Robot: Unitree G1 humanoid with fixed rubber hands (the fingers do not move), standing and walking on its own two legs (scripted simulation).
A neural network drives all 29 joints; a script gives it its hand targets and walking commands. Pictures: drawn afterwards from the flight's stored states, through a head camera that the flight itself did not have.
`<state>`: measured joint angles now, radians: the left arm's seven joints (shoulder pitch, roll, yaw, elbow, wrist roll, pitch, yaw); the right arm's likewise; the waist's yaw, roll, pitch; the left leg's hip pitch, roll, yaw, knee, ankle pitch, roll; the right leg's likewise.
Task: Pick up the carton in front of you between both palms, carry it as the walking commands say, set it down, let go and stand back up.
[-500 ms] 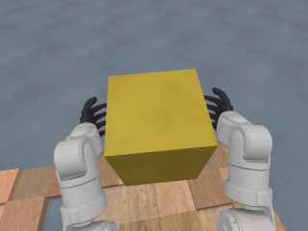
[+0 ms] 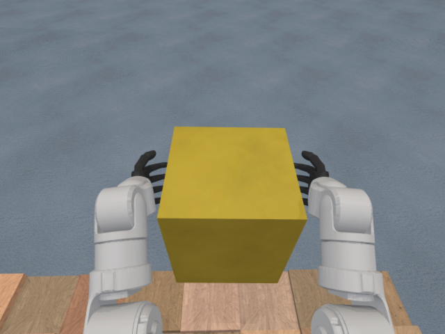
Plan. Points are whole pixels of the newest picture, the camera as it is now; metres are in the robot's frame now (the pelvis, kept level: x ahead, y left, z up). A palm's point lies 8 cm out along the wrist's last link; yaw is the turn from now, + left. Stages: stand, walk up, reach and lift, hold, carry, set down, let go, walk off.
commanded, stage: carry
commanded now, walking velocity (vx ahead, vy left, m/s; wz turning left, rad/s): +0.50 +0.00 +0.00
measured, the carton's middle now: (228, 208) +0.35 +0.01 +0.04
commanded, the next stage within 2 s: none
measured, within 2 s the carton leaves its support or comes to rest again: neither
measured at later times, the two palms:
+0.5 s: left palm (176, 108) +0.63 +0.13 +0.10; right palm (289, 101) +0.65 -0.17 +0.10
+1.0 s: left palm (179, 66) +0.91 +0.15 +0.08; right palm (269, 67) +0.89 -0.15 +0.08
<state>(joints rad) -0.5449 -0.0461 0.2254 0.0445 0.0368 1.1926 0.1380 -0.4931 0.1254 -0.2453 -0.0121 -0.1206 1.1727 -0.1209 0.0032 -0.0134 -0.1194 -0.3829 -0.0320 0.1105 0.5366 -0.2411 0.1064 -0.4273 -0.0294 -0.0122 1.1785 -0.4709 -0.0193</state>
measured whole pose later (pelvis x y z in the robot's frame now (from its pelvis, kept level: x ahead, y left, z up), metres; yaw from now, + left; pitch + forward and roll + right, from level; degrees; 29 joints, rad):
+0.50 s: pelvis +0.32 -0.04 +0.00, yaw +1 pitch +5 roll +0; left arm -0.37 -0.11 0.19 -0.16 0.05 1.08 0.15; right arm -0.40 0.10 -0.20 -0.13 -0.03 1.07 -0.13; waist 0.05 -0.01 -0.02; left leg -0.53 -0.01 0.00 1.31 -0.40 0.03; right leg -0.45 0.05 -0.15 0.58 -0.18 -0.12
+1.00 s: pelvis +0.65 +0.01 -0.01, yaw -2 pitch +4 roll +0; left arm -0.08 -0.13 0.09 -0.41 0.08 1.22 0.12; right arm -0.09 0.13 -0.07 -0.38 -0.07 1.21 -0.12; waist -0.02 -0.01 -0.14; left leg -0.34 -0.02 0.20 0.45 -0.20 0.10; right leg -0.40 -0.02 -0.04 1.15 -0.41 -0.01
